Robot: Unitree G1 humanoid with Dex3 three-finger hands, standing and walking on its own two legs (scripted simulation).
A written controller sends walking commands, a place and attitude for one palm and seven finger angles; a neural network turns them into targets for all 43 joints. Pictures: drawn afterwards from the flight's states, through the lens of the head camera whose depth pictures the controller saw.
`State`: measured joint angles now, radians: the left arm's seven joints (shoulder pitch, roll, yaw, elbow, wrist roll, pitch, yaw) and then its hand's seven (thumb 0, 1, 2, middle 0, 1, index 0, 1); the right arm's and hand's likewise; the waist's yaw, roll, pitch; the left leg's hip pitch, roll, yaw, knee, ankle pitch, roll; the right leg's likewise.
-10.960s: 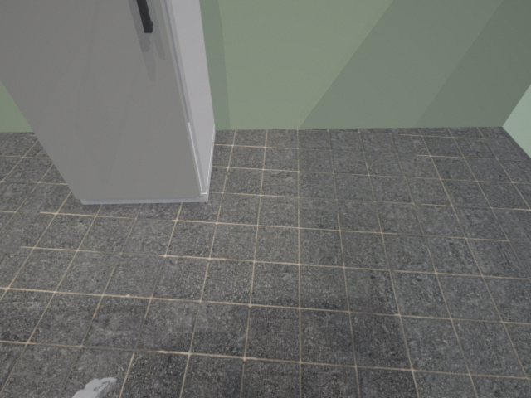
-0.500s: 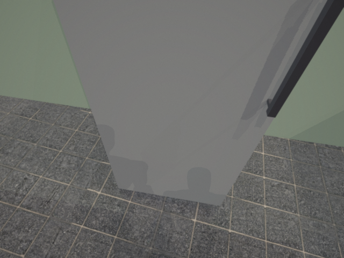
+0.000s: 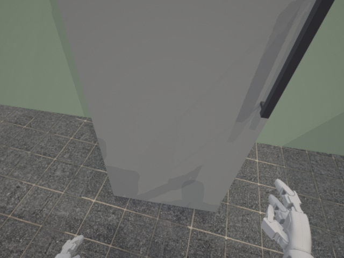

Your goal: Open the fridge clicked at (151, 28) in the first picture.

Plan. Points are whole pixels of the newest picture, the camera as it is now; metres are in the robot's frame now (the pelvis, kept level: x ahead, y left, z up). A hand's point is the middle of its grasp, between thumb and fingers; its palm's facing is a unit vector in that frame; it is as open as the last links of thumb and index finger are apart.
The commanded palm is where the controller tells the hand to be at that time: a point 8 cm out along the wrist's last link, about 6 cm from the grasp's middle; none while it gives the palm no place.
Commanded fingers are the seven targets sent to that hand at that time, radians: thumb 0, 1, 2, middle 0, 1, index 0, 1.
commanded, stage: raise the hand to about handle height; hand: right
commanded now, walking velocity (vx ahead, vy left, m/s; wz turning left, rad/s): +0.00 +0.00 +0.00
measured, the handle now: (289, 59) +0.50 -0.21 +0.26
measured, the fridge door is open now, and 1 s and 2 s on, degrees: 0 0 0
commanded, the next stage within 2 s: move the hooked fingers beside the handle in 1.90 s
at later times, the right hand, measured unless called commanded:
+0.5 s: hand (278, 223) +0.20 -0.19 +0.07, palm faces -0.05 +0.99 -0.09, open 10.3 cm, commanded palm +0.16 -0.27 +0.07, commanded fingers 0.00 -0.06 -0.54 0.26 0.84 0.26 0.84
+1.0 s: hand (333, 184) +0.25 -0.26 +0.15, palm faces +0.13 +0.99 -0.08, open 13.2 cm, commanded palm +0.21 -0.31 +0.16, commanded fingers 0.00 0.50 -0.30 0.30 1.20 0.30 1.20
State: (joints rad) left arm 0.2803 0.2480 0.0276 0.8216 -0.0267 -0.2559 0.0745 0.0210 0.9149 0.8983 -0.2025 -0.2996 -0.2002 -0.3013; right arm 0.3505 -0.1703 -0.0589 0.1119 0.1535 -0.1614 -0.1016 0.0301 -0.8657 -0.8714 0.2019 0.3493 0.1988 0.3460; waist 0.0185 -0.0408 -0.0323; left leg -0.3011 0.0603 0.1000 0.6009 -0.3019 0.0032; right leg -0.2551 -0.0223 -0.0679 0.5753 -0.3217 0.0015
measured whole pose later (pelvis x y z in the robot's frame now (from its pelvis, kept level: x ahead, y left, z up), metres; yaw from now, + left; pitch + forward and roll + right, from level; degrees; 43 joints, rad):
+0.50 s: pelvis -0.03 +0.00 -0.03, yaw -2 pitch +4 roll +2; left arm 0.20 0.19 -0.07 0.60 -0.04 -0.23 0.07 0.01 0.90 0.90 -0.20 -0.30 -0.20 -0.30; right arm 0.26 -0.27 -0.15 -0.04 0.28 -0.33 0.31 0.01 -0.28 -0.64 0.24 0.70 0.24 0.70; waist -0.02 -0.04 -0.04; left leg -0.53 0.05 0.15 0.83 -0.37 0.01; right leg -0.54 -0.05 -0.01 0.89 -0.42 0.00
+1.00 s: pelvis +0.00 -0.01 +0.00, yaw -1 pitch -1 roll +1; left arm 0.22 0.25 -0.05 0.61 -0.06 -0.31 0.11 0.02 0.90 0.90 -0.20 -0.30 -0.20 -0.30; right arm 0.12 -0.36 -0.36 -0.10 0.33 0.01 0.28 0.00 0.30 -0.39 0.29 1.08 0.29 1.07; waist -0.05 -0.03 -0.03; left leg -0.25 0.05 0.11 0.56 -0.29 -0.01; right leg -0.24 -0.03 -0.05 0.60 -0.35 -0.01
